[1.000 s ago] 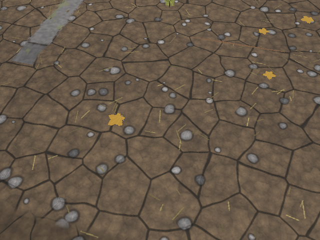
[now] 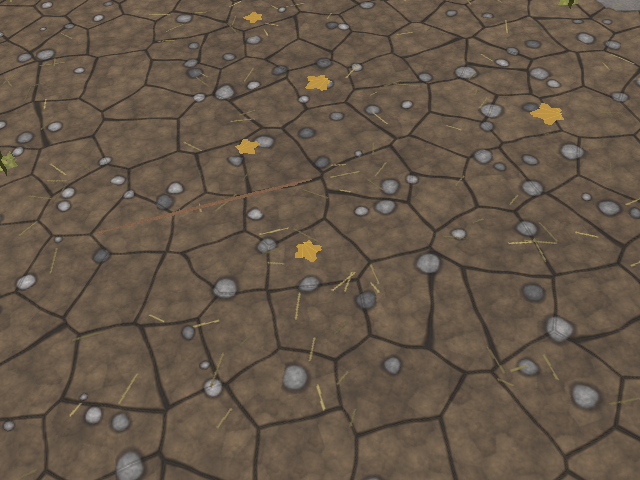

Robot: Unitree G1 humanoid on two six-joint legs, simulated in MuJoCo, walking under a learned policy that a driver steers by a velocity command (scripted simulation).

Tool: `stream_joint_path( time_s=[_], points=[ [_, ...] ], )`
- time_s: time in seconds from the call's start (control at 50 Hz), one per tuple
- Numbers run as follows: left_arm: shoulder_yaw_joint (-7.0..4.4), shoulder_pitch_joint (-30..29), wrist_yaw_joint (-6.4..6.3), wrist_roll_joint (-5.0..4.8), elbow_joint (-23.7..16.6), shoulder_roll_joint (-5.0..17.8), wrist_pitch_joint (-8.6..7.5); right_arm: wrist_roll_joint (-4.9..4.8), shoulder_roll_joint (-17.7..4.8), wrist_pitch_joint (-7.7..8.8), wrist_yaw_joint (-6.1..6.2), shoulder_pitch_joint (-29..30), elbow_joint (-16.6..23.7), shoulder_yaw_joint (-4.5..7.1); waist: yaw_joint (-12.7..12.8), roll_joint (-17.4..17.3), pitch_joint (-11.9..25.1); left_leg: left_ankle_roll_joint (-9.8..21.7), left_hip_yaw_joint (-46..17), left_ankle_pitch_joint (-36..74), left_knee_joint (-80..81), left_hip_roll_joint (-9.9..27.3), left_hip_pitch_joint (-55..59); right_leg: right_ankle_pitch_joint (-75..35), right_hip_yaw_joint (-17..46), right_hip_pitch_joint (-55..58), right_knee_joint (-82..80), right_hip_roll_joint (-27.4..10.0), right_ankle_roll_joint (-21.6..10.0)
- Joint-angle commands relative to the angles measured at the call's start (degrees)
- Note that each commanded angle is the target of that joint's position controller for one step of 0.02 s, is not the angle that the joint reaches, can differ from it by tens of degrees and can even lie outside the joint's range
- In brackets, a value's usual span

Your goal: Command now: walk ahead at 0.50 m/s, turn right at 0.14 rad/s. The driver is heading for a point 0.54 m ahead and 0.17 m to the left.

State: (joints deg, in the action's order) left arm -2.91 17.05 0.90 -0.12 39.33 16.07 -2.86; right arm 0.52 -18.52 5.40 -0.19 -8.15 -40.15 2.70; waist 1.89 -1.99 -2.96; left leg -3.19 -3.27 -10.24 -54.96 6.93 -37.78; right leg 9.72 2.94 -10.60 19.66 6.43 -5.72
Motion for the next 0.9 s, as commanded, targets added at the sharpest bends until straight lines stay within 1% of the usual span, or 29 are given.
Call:
stream_joint_path(
  time_s=[0.02, 0.06, 0.1, 0.16, 0.2, 0.24, 0.26, 0.28, 0.3, 0.32, 0.34, 0.36, 0.38, 0.4, 0.44, 0.5, 0.56, 0.62, 0.66, 0.7, 0.72, 0.74, 0.76, 0.78, 0.8, 0.82, 0.84, 0.88, 0.9],
  points=[
    [-2.01, -2.05, -0.79, 0.02, -2.68, 8.45, -1.41, -0.36, -2.42, 0.05, -0.37, 0.19, 2.15, 0.2, -0.18, 5.36, 2.81, -0.31, 1.72, 12.78, 9.76, 0.04, 3.3, -16.94, 5.5, -1.13, -8.39, -13.13, -7.96],
    [-1.95, -0.18, -0.75, -0.02, -1.24, 9.08, -1.65, -1.04, -1.77, 0.31, -0.94, 3.96, 2.82, -0.22, 1.89, 5.43, 1.47, 0.69, 2.48, 19.37, 16.12, -1.01, 4.91, -11.72, 4.19, -0.65, -9.51, -13.64, -6.87],
    [-2.07, 1.58, -0.56, -0.07, 0.36, 9.9, -1.84, -1.7, -2.21, 0.44, -1.52, 6.55, 3.74, -0.2, 3.15, 5.18, -0.1, 1.91, 2.2, 20.68, 19.4, -1.55, 3.75, -8.91, 4.5, 2.65, -10.14, -15.82, -6.76],
    [-2.33, 3.31, -0.52, -0.13, 2.61, 10.25, -1.4, -1.9, -2.66, 0.48, -2.62, 9.24, 5.39, -0.13, 3.84, 4.52, -1.89, 4.32, 1.56, 15.25, 22.53, -2.43, -1.36, -11.9, 3.92, 11.12, -8.35, -19.04, -6.23],
    [-2.61, 3.52, -0.83, -0.3, 3.52, 10.69, -0.82, -1.8, -2.78, 0.44, -3.35, 9.27, 6.26, -0.06, 3.21, 4.73, -1.6, 6.04, 1.72, 9.59, 23.51, -3.58, -2.17, -18.33, 2.87, 15.7, -5.63, -20.52, -5.17],
    [-2.87, 1.95, -1.28, -0.17, 3.33, 11.62, -0.24, -1.46, -4.12, 0.18, -3.51, 4.92, 5.85, 0.66, 0.42, 6.12, 2.04, 7.98, 4.58, 4.46, 23.65, -6.61, 4.96, -36.37, 0.51, 17.24, 0.72, -19.84, -3.41],
    [-2.86, 0.86, -1.6, -0.07, 2.99, 11.84, 0.25, -1.23, -5.74, -0.01, -3.25, -1.01, 4.54, 1.72, -3.02, 5.97, 6.21, 9.38, 6.83, 4.5, 24.45, -9.14, 13.53, -46.57, -1.71, 16.39, 8.86, -18.19, -2.17],
    [-2.41, 0.63, -2.16, 0.19, 2.32, 11.04, 0.49, -1.23, -8.47, -0.23, -2.73, -8.89, 2.93, 3.13, -6.96, 4.6, 11.27, 11.46, 4.8, 7.92, 24.85, -8.88, 26.63, -46.48, -4.23, 10.22, 20.61, -15.88, -0.07],
    [-0.99, 5.98, -2.16, 1.17, 0.03, 7.29, -0.58, -0.84, -14.92, -0.46, -2.23, -15.43, 2.86, 4.83, -6.45, -5.41, 19.61, 20.04, -17.49, 7.98, 23.68, 4.72, 49.69, -25.16, -6.57, -11.01, 42.47, -9.9, 4.07],
    [0.23, 6.35, -1.38, 1.51, 0.45, 4.56, -1.99, -2.05, -12.28, -0.62, -2.26, -17.44, 2.27, 4.25, -6.54, -13.13, 25.26, 26.44, -41.52, -0.76, 33.84, 12.07, 60.4, 20.13, -0.68, -25.96, 56.12, -0.55, 6.56],
    [-0.77, 1.94, -0.3, -0.49, -0.77, 9.31, -3.46, -2.05, -8.68, -0.86, -2.04, -16.71, 2.48, 3.05, -8.36, -7.54, 20.9, 23.35, -38.94, -9.28, 36.53, 10.99, 58.72, 19.33, 5.17, -32.49, 59.29, -4.49, 5.41],
    [-0.63, -3.18, 0.13, -1.74, -2.55, 9.46, -4.29, -1.54, -7.83, -1.07, -1.74, -13.5, 3.3, 2.85, -7.98, -3.15, 13.83, 21.28, -31.95, -8.94, 37.41, 9.08, 51.21, 15.32, 4.14, -33.98, 57.03, -7.03, 4.68],
    [-0.48, -5.72, 0.05, -0.86, -3.34, 8.85, -4.72, -1.14, -7.31, -1.25, -1.65, -10.46, 3.81, 2.61, -6.1, 1.63, 7.74, 20.32, -26.89, -3.72, 38.8, 7.07, 42.35, 12.47, 3.13, -33.42, 51.57, -8.91, 4.6],
    [-0.92, -5.8, -0.32, 0.41, -3.33, 9.13, -4.52, -0.74, -6.12, -1.15, -1.43, -8.27, 4.46, 2.2, -4.14, 1.95, 5.88, 19.62, -23.36, 2.11, 39.85, 5.25, 36.66, 10.04, 3.13, -30.01, 46.68, -10.7, 4.94],
    [-0.96, -3.43, -0.55, 1.14, -3.03, 8.22, -3.67, -0.59, -5.99, -1.32, -1.07, -6.17, 5.38, 2.11, -1.63, -0.71, 4.82, 20.07, -20.33, 8.98, 41.74, 2.97, 30.62, 8.64, 2.5, -25.83, 42.31, -11.21, 6.57],
    [-0.43, -4.46, -1.41, 1.57, -3.14, 6.41, -2.44, -0.52, -8.17, -1.5, -0.04, -5.65, 4.81, 2.82, -0.74, -0.81, 3.26, 19.71, -12.82, 31.3, 40.22, 0.75, 23.28, 5.29, -0.1, -22.76, 33.94, -9.43, 10.01],
    [0.25, -8.96, -1.38, 1.38, -3.44, 4.49, -2.36, -1.47, -8.68, -2.94, 1.16, -7.37, 3.37, 3.23, -2.71, -2.28, 5.83, 15.17, -7.77, 33.23, 36.93, -3.72, 20.7, -8.35, -1.38, -16.29, 21.42, -5.87, 10.82],
    [0.25, -13.25, -0.47, 0.66, -3.96, 4.46, -2.57, -1.68, -7.44, -4.15, 1.89, -10.37, 1.73, 2.83, -5.05, -3.55, 7.13, 13.14, -10.13, 25.82, 34.69, -2.81, 24.0, -15.81, -0.46, -13.93, 13.61, -4.52, 9.95],
    [-0.4, -13.61, -0.11, 0.94, -4.04, 5.86, -2.86, -1.26, -6.74, -4.49, 2.13, -10.73, 1.22, 2.6, -4.78, -4.02, 7.31, 12.58, -13.35, 23.89, 31.45, -0.99, 28.16, -14.31, 1.13, -13.84, 10.44, -4.89, 8.42],
    [-1.04, -10.99, -0.02, 1.47, -3.29, 6.8, -3.45, -0.89, -5.74, -4.61, 2.24, -9.05, 1.36, 2.29, -2.67, -4.28, 7.38, 11.42, -15.24, 24.56, 26.34, -0.64, 30.69, -14.05, 1.18, -11.19, 6.48, -5.5, 6.05],
    [-1.22, -8.78, -0.2, 2.09, -2.73, 7.15, -3.92, -0.8, -4.56, -4.52, 2.13, -8.41, 1.63, 1.91, -1.25, -3.23, 8.26, 9.79, -14.39, 23.71, 22.1, -3.04, 30.11, -21.52, 0.89, -6.03, 2.6, -6.91, 4.51],
    [-1.56, -6.65, -0.63, 3.22, -3.22, 10.1, -4.24, 0.12, -2.29, -4.02, 1.87, -10.74, 2.53, 1.09, -2.03, 2.63, 13.73, 7.42, -12.46, 12.37, 13.33, -6.93, 24.94, -41.59, 7.65, 6.11, 6.21, -15.2, 0.74],
    [-1.67, -4.55, -0.9, 3.61, -2.63, 10.41, -3.19, -0.38, -0.63, -3.8, 1.68, -19.04, 0.9, 0.27, -3.39, 13.99, 19.93, 3.35, -8.4, -18.65, -0.88, -12.96, 13.76, -55.16, 20.59, 20.08, 8.76, -26.78, -10.19],
    [-0.73, -2.22, -0.56, 1.56, -1.52, 5.84, -2.28, -0.53, -3.9, -4.2, 1.4, -20.07, 0.21, 0.55, -2.38, 13.73, 22.99, 1.44, -8.16, -31.01, -6.84, -11.14, 10.41, -44.3, 27.99, 20.1, 6.94, -30.22, -13.07],
    [-0.23, -3.97, -0.28, 0.52, -1.65, 4.68, -1.68, -0.98, -6.51, -5.27, 1.53, -15.95, 0.44, 1.48, -1.51, 8.88, 18.15, -0.02, -8.21, -28.8, -9.89, -9.31, 9.01, -30.33, 26.76, 15.01, 4.71, -27.5, -11.13],
    [0.1, -6.5, -0.14, 0.73, -1.75, 4.16, -0.99, -1.09, -6.47, -6.6, 1.95, -12.23, 0.61, 1.72, -1.49, 6.41, 14.39, -1.1, -6.72, -26.1, -10.33, -8.17, 8.47, -19.82, 23.5, 10.27, 2.74, -24.61, -8.51],
    [0.53, -9.93, 0.01, 0.95, -1.93, 3.74, -0.43, -0.91, -5.93, -7.81, 2.2, -10.79, 0.88, 1.78, -2.44, 6.52, 10.49, -1.71, -5.78, -24.21, -7.04, -6.76, 9.14, -11.37, 20.8, 4.38, 0.41, -22.73, -6.92],
    [0.12, -13.91, -0.02, 1.57, -1.71, 5.08, 0.67, -0.78, -3.37, -8.84, 2.38, -10.7, 0.39, 1.2, -4.02, 10.39, 6.23, -2.08, -2.17, -20.64, 4.17, -5.81, 16.44, -3.07, 13.93, -5.54, -3.18, -17.28, -4.27],
    [-0.08, -14.15, -0.2, 1.7, -1.42, 5.34, 1.03, -0.58, -2.07, -8.61, 2.4, -11.23, -0.32, 0.85, -3.94, 11.41, 6.17, -1.97, -0.57, -19.13, 8.53, -6.28, 19.75, -3.67, 11.39, -7.2, -3.33, -15.69, -4.12]
  ],
)
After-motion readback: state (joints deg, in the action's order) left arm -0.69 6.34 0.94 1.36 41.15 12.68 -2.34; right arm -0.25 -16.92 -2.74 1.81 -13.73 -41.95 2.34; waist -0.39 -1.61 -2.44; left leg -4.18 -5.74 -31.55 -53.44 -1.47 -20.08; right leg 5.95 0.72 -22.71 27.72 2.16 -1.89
